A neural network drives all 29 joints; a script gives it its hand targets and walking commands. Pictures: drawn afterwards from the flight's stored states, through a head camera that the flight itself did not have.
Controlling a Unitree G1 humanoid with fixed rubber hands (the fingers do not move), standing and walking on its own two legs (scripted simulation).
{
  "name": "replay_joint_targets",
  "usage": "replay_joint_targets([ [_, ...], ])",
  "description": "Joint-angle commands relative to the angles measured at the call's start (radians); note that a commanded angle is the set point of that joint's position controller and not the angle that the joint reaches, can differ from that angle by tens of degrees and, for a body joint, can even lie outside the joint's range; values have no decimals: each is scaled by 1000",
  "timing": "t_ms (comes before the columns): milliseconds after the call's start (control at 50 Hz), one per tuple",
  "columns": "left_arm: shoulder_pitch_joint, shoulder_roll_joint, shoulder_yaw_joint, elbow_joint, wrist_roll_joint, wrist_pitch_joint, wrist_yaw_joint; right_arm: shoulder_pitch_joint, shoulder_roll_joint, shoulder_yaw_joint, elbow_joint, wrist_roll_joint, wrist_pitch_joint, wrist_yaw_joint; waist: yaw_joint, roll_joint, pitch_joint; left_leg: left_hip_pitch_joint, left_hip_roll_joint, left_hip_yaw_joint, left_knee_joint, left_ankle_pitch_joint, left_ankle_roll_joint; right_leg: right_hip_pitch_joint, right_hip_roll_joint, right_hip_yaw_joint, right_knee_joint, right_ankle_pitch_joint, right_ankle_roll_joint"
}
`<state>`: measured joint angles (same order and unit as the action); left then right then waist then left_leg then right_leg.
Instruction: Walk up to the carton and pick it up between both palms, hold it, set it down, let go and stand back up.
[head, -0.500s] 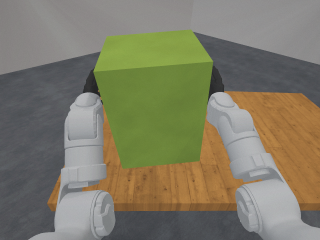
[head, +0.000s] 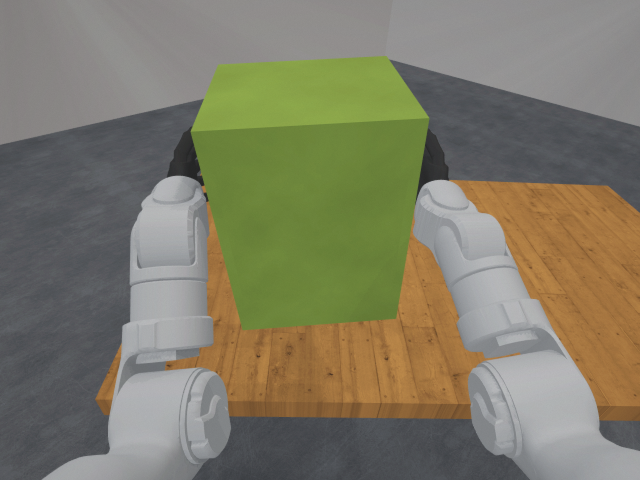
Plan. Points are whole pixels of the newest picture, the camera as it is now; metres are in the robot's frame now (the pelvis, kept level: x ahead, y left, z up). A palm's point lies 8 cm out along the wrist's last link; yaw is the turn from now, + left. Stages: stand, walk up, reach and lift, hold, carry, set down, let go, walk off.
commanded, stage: hold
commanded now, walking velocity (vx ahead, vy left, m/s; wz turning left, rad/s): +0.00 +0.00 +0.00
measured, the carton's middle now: (311, 198) +0.38 +0.00 +0.23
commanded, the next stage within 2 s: none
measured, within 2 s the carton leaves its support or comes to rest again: neither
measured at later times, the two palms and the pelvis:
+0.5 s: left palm (186, 190) +0.37 +0.15 +0.24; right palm (431, 192) +0.37 -0.14 +0.24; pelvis +0.00 +0.00 +0.00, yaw +0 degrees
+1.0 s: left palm (188, 189) +0.38 +0.15 +0.24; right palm (431, 190) +0.38 -0.14 +0.24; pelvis +0.01 +0.00 +0.00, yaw +0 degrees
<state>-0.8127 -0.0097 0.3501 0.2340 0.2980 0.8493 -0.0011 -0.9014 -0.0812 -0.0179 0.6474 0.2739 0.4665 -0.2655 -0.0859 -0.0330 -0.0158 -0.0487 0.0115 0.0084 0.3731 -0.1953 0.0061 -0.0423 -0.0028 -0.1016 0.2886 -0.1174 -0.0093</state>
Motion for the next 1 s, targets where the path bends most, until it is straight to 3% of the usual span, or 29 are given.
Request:
replay_joint_targets([
  [0,-782,-615,-502,-124,-183,-93,-116,-832,733,330,-368,137,-32,81,-30,57,-441,26,-60,-8,-33,259,-46,232,74,40,7,203,58],
  [60,-818,-586,-476,-129,-176,-99,-127,-824,749,315,-342,129,-22,80,-22,53,-397,-28,-67,-3,-59,171,-33,222,60,42,1,132,65],
  [140,-808,-598,-501,-149,-188,-97,-126,-845,750,343,-398,149,-28,75,-20,70,-461,4,-71,-8,-31,249,-44,252,63,46,16,209,66],
  [160,-798,-606,-512,-134,-191,-95,-127,-846,744,335,-403,146,-25,71,-34,74,-444,4,-70,-11,-29,243,-47,244,64,47,12,211,64],
  [180,-788,-598,-499,-142,-189,-96,-126,-852,751,350,-418,153,-25,70,-13,60,-447,-3,-72,-8,-27,249,-41,248,65,46,15,215,67],
  [240,-784,-608,-509,-167,-188,-94,-132,-805,734,335,-387,151,-18,70,-37,58,-424,12,-61,-12,-37,264,-53,246,74,35,14,215,62],
  [320,-800,-616,-526,-198,-192,-95,-121,-792,729,343,-392,158,-15,77,-39,76,-428,43,-59,-16,-25,302,-65,216,76,33,12,203,57],
  [380,-776,-607,-503,-173,-173,-82,-122,-808,730,344,-402,151,-17,77,-14,69,-399,9,-57,-9,-43,245,-54,228,73,34,7,160,55],
  [400,-773,-599,-480,-125,-160,-79,-125,-812,720,325,-358,140,-12,80,-10,58,-340,-15,-55,-7,-62,198,-45,208,72,36,-2,114,52],
  [440,-801,-601,-481,-150,-164,-85,-124,-845,732,327,-366,142,-25,91,6,58,-391,-13,-52,-6,-61,206,-41,215,75,32,4,102,49],
  [500,-815,-625,-515,-148,-195,-92,-114,-873,738,332,-398,148,-34,95,-6,70,-425,7,-51,-9,-45,233,-48,201,79,35,5,121,46],
  [600,-775,-633,-512,-117,-182,-87,-113,-822,720,313,-365,133,-24,88,-29,74,-401,12,-50,-9,-50,215,-50,202,77,40,-1,128,46],
  [660,-789,-616,-485,-112,-170,-87,-122,-826,732,311,-351,131,-22,86,-19,63,-386,-14,-58,-5,-58,185,-42,212,68,43,-2,117,54],
  [780,-796,-623,-522,-168,-195,-94,-118,-833,739,343,-404,157,-25,79,-27,71,-452,31,-60,-11,-24,296,-55,238,77,41,15,218,57],
  [820,-806,-644,-562,-208,-221,-99,-114,-835,732,353,-449,169,-26,73,-48,91,-490,61,-62,-21,-4,345,-71,236,83,38,23,258,58],
  [900,-774,-614,-502,-140,-169,-81,-121,-817,723,329,-373,147,-14,81,-21,68,-377,-3,-55,-11,-52,222,-51,205,76,34,2,139,52],
  [980,-804,-621,-518,-171,-181,-85,-115,-830,722,330,-376,153,-21,90,-19,86,-426,22,-54,-12,-38,263,-58,212,79,39,9,145,46],
])
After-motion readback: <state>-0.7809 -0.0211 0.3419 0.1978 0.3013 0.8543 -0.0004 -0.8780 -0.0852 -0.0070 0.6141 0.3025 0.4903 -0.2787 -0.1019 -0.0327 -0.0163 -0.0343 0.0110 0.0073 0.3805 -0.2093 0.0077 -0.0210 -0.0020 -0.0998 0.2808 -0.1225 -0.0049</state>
